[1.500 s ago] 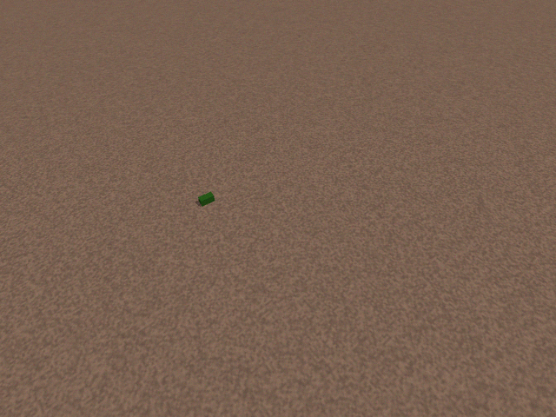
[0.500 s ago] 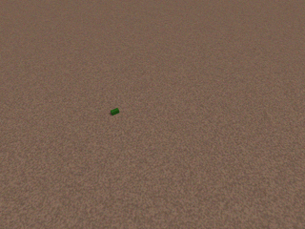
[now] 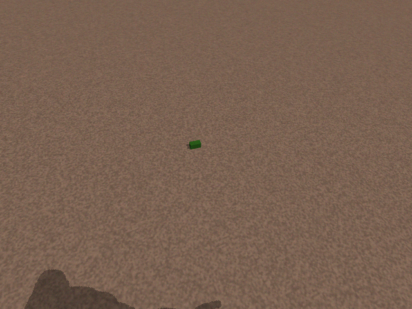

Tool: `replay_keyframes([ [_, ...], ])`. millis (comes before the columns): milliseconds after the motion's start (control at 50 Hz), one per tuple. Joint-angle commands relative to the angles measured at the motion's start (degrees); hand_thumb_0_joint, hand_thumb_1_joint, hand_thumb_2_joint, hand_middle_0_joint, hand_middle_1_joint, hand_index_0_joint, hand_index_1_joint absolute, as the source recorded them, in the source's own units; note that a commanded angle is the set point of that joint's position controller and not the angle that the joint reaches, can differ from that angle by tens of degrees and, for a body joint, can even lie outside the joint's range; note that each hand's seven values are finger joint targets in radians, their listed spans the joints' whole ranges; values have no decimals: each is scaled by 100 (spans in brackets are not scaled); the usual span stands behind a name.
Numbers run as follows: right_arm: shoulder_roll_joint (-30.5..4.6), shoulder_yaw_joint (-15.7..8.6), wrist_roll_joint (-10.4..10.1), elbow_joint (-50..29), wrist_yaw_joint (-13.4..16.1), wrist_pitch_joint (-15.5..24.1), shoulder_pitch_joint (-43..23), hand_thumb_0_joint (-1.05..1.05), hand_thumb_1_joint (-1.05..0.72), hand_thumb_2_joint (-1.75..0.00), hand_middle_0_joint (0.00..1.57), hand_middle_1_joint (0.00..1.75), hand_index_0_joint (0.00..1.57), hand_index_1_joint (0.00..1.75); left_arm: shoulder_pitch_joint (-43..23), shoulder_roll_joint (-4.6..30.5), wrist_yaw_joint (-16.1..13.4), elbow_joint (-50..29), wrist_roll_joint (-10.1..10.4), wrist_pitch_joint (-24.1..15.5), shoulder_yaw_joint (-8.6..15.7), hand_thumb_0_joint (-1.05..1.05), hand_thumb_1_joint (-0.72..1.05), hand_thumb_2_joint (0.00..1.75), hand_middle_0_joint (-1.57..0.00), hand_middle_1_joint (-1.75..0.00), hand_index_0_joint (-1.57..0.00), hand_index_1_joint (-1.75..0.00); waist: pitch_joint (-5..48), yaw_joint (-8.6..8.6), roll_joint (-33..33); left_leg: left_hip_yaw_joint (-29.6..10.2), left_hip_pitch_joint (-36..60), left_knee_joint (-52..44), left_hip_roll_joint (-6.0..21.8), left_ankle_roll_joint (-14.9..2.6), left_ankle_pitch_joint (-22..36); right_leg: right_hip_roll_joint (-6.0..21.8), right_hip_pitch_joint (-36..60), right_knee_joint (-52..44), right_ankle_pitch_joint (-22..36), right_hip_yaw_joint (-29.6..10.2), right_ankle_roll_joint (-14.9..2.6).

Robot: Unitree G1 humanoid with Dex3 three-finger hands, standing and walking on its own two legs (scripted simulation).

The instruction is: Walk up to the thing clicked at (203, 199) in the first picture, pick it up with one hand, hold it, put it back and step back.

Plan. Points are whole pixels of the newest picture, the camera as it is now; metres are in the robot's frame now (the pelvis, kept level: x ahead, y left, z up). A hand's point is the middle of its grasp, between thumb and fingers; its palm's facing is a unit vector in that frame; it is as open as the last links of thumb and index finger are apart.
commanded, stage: walk up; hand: left
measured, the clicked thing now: (195, 144) +1.19 +0.05 -0.73
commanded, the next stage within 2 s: none
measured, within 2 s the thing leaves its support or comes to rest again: neither
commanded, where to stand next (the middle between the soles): +0.92 -0.30 m, yaw +20 degrees
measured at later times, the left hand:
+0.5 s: hand (128, 255) +0.27 +0.19 -0.11, palm faces +0.16 -0.92 -0.36, open 7.3 cm
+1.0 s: hand (156, 189) +0.46 +0.16 -0.14, palm faces +0.18 -0.93 -0.31, open 7.4 cm
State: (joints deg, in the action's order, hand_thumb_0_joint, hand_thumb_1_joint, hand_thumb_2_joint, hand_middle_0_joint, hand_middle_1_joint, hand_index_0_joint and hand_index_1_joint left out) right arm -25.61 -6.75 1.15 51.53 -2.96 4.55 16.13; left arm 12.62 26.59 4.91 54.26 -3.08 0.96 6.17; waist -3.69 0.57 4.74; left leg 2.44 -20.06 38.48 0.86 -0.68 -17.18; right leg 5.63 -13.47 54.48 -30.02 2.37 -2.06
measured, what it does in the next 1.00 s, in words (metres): walks ahead: right foot, then left foot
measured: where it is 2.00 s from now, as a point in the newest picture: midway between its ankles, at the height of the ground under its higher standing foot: (259, 196)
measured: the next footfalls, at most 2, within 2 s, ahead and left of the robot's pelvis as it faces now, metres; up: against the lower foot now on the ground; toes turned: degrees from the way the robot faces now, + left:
right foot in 0.32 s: +0.33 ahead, -0.19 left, +0.00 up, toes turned +3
left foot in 0.72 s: +0.46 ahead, +0.04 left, +0.00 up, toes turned +18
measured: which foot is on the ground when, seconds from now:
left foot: down 0.00-0.34, up 0.36-0.70, down 0.72-1.00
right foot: up 0.00-0.30, down 0.32-0.74, up 0.76-1.00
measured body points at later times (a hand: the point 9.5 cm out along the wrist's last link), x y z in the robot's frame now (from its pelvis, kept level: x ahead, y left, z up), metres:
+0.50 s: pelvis +0.23 -0.09 +0.01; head +0.25 -0.10 +0.46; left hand +0.26 +0.24 -0.08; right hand +0.36 -0.41 -0.10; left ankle +0.20 +0.04 -0.65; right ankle +0.29 -0.19 -0.72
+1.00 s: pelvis +0.45 -0.14 +0.00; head +0.46 -0.10 +0.45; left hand +0.45 +0.20 -0.12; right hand +0.58 -0.45 -0.07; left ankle +0.42 +0.02 -0.72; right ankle +0.58 -0.30 -0.68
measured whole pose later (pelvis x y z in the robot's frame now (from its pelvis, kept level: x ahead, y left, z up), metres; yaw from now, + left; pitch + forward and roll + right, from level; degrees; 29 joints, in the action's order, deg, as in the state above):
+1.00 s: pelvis +0.45 -0.14 +0.00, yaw +14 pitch -2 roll +1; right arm -25.2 -2.1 0.5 46.4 0.5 6.6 20.6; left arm 15.0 26.5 6.9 45.0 -1.7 1.6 5.8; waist -4.7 0.3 5.6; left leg 2.0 -16.5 38.0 4.3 0.9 -19.6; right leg 8.2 -31.3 52.1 -19.5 -2.5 -0.4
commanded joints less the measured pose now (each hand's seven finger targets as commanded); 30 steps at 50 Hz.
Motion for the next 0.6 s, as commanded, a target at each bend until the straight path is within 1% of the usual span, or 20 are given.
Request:
replay_keyframes([
  [0,-1604,-248,-77,-456,270,154,420,0,-90,-90,20,30,20,30,-549,1065,-46,-846,169,-294,115,0,90,90,-20,-30,-20,-30,55,-136,-722,-3170,1854,-2272,1724,-1330,-1043,292,-2804,1081,589,-855,10],
  [40,-1446,-152,-124,-447,287,217,484,0,-90,-90,20,30,20,30,-221,1102,-3,-673,125,-253,162,0,90,90,-20,-30,-20,-30,-4,-28,-882,-2196,1098,-2250,1350,-1131,-211,312,-2101,451,904,-717,121],
  [60,-1427,-147,-103,-477,281,247,501,0,-90,-90,20,30,20,30,-238,1042,44,-710,111,-231,169,0,90,90,-20,-30,-20,-30,27,-49,-1054,-1974,1050,-2255,1256,-1115,162,237,-1941,203,977,-594,173],
  [120,-1558,-189,-76,-555,286,311,609,0,-90,-90,20,30,20,30,-526,987,132,-949,75,-202,184,0,90,90,-20,-30,-20,-30,-45,-143,-1282,-1710,1083,-2228,1246,-1193,282,206,-2018,-492,1224,-417,241],
  [160,-1605,-207,-80,-590,306,329,696,0,-90,-90,20,30,20,30,-862,942,174,-1096,73,-215,214,0,90,90,-20,-30,-20,-30,-109,-228,-1259,-1577,815,-2140,1245,-1101,393,202,-1754,-905,1617,-349,200],
  [180,-1626,-197,-90,-619,317,336,613,0,-90,-90,20,30,20,30,-884,917,191,-1134,91,-225,208,0,90,90,-20,-30,-20,-30,-150,-173,-1265,-1467,743,-2116,1202,-1034,447,180,-1608,-1088,1809,-339,182],
  [240,-1626,-172,-43,-740,377,303,206,0,-90,-90,20,30,20,30,-547,899,194,-1073,125,-257,303,0,90,90,-20,-30,-20,-30,83,179,-1332,-1171,107,-1587,1153,-851,1137,-30,-287,-1391,1821,-28,111],
  [260,-1621,-165,-34,-780,410,276,97,0,-90,-90,20,30,20,30,-194,926,168,-981,137,-263,367,0,90,90,-20,-30,-20,-30,242,413,-1191,-1059,-41,-1047,1080,-741,1565,-186,388,-1674,1807,107,85],
  [280,-1420,-92,-41,-782,431,251,170,0,-90,-90,20,30,20,30,480,1115,112,-808,125,-296,485,0,90,90,-20,-30,-20,-30,548,777,-580,-801,-468,188,773,-564,1935,-360,1394,-1866,1633,70,-32],
  [300,-1001,49,-43,-782,455,238,360,0,-90,-90,20,30,20,30,1432,1470,20,-684,58,-342,667,0,90,90,-20,-30,-20,-30,867,1283,792,-364,-1107,2386,251,-369,1386,67,2073,-2585,386,-719,-151],
  [320,-642,186,-141,-979,485,252,517,0,-90,-90,20,30,20,30,1465,1895,-38,-767,82,-406,644,0,90,90,-20,-30,-20,-30,731,1022,2112,-234,-2439,3519,-608,-245,-1367,1603,2129,-4114,-902,-3458,-398],
  [340,-1143,47,-79,-807,556,197,514,0,-90,-90,20,30,20,30,600,1905,-56,-1001,155,-395,588,0,90,90,-20,-30,-20,-30,608,647,1382,-698,-2246,4124,-167,-293,-1269,1951,1319,-4562,-1707,-4294,-895],
  [360,-1338,22,-141,-619,520,178,431,0,-90,-90,20,30,20,30,246,1709,-68,-1165,199,-369,538,0,90,90,-20,-30,-20,-30,247,448,672,-853,-2028,3985,189,-328,-764,1749,710,-4478,-1627,-3603,-883],
  [380,-1351,1,-170,-499,443,180,462,0,-90,-90,20,30,20,30,21,1459,-72,-1191,193,-393,443,0,90,90,-20,-30,-20,-30,68,258,327,-765,-1764,3608,319,-342,-463,1409,312,-4200,-1094,-2741,-909],
  [400,-1271,11,-142,-381,406,167,669,0,-90,-90,20,30,20,30,-104,1260,-90,-1211,178,-424,377,0,90,90,-20,-30,-20,-30,-101,108,369,-657,-1555,3121,493,-288,-266,1093,25,-4078,-667,-2065,-808],
  [420,-1171,21,-138,-287,351,135,803,0,-90,-90,20,30,20,30,-68,1134,-98,-1178,165,-439,330,0,90,90,-20,-30,-20,-30,-175,78,500,-589,-1295,2816,465,-252,-142,908,-298,-4118,-290,-1586,-752],
  [440,-1122,11,-117,-264,292,113,894,0,-90,-90,20,30,20,30,10,1076,-94,-1198,146,-464,308,0,90,90,-20,-30,-20,-30,-147,97,564,-472,-1201,2560,419,-177,-57,811,-237,-4126,60,-1289,-782],
  [480,-1054,12,-90,-381,223,106,624,0,-90,-90,20,30,20,30,126,1089,-72,-1263,112,-478,305,0,90,90,-20,-30,-20,-30,-193,164,558,-314,-1184,1755,430,-75,-201,851,-200,-4178,319,-982,-1038],
  [520,-1004,27,-87,-537,202,119,336,0,-90,-90,20,30,20,30,305,1118,-56,-1342,77,-472,319,0,90,90,-20,-30,-20,-30,-119,307,447,-148,-1288,1084,414,4,-200,917,165,-4105,614,-884,-1156],
  [580,-916,45,-92,-716,212,168,74,0,-90,-90,20,30,20,30,475,1105,-32,-1455,65,-444,281,0,90,90,-20,-30,-20,-30,85,378,210,76,-880,382,369,-38,264,958,383,-3793,1519,-642,-1046],
])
